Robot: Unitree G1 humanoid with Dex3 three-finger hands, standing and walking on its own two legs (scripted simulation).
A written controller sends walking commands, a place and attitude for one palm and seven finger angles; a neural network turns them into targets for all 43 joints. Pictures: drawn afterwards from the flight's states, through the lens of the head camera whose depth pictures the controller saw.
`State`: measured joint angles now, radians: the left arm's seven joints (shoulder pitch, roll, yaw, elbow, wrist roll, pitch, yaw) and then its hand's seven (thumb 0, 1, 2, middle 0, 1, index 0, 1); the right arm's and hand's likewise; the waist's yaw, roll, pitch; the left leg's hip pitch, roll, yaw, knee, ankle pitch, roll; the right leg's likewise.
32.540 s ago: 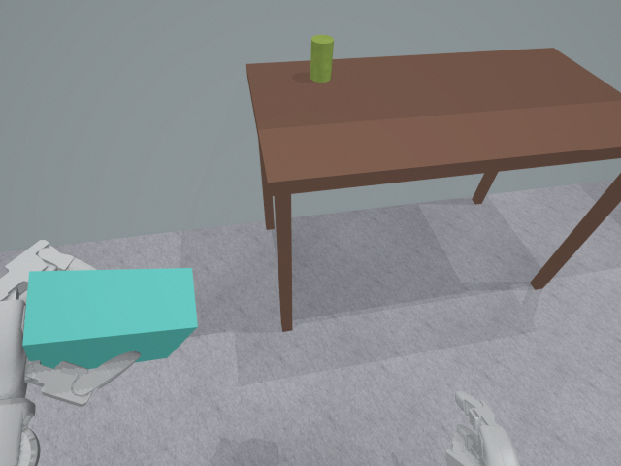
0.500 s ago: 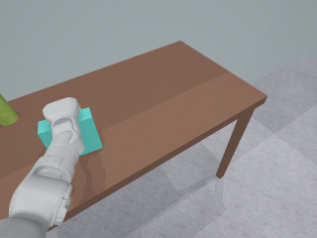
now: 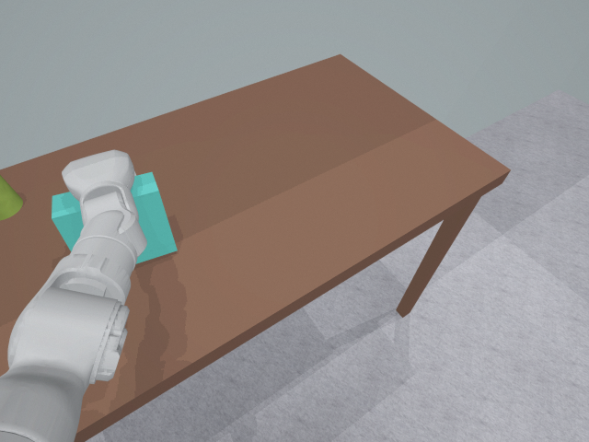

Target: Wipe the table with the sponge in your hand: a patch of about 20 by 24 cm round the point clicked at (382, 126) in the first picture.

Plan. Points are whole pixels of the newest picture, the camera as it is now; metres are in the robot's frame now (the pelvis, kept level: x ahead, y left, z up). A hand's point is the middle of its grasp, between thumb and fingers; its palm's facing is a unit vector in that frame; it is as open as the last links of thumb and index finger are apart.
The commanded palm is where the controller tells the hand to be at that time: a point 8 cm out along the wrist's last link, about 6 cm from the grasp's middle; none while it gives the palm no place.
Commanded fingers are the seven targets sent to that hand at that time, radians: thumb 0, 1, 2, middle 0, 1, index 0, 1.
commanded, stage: wipe forward along the third lane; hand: left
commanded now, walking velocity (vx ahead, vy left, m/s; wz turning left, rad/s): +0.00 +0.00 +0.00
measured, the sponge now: (124, 235) +0.44 +0.26 +0.01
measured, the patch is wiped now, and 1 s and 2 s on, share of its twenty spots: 0.75 0.90 0.95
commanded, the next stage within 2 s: wipe back along the third lane in 0.04 s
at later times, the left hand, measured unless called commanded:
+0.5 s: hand (113, 203) +0.46 +0.26 +0.06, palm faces -0.04 -0.03 -1.00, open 10.1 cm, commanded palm +0.42 +0.23 +0.10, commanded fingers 0.00 0.10 1.30 -1.20 -1.60 -1.20 -1.60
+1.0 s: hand (121, 224) +0.42 +0.24 +0.06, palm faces -0.01 -0.05 -1.00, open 10.1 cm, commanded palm +0.38 +0.21 +0.10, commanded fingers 0.00 0.10 1.30 -1.20 -1.60 -1.20 -1.60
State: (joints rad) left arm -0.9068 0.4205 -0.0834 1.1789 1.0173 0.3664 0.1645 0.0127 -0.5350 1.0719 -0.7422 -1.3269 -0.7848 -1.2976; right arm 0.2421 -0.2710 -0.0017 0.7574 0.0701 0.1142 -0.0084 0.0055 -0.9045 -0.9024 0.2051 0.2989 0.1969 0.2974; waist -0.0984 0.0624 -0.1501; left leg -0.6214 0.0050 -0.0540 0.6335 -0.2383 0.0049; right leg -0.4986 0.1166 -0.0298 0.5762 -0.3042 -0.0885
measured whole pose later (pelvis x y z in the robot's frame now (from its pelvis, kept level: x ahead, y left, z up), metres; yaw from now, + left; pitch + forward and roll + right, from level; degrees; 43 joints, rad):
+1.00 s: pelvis +0.02 +0.04 +0.01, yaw +1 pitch +9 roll -2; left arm -0.72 0.15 -0.31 0.93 0.92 0.59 0.31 -0.02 -0.47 1.05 -0.66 -1.40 -0.68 -1.40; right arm 0.11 -0.22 0.00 0.73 0.07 0.20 0.06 0.01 -0.91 -0.90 0.20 0.30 0.20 0.30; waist 0.01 0.05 -0.18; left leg -0.48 -0.05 -0.04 0.60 -0.26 0.06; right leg -0.35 0.06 -0.02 0.52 -0.32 -0.03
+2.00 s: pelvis +0.01 -0.01 +0.01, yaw +0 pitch +1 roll +1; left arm -0.27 0.21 -0.39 0.40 0.94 0.63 0.21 0.01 -0.46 1.05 -0.66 -1.40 -0.69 -1.38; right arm 0.01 -0.25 0.02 0.68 0.10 0.21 0.05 0.01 -0.91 -0.90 0.20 0.30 0.19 0.30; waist 0.06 0.08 -0.13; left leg -0.30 -0.01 -0.03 0.51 -0.22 -0.01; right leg -0.21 0.09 0.00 0.51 -0.32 -0.10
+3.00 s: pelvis +0.00 -0.02 +0.01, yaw +0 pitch +1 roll +1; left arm -0.23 0.37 -0.14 0.41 0.96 0.41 0.07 -0.01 -0.51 1.06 -0.74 -1.32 -0.77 -1.30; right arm 0.07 -0.27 0.02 0.71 0.08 0.10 -0.06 0.01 -0.90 -0.90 0.20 0.30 0.20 0.30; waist 0.06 0.09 -0.09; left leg -0.33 0.00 -0.04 0.51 -0.21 0.00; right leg -0.23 0.11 -0.01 0.50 -0.29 -0.11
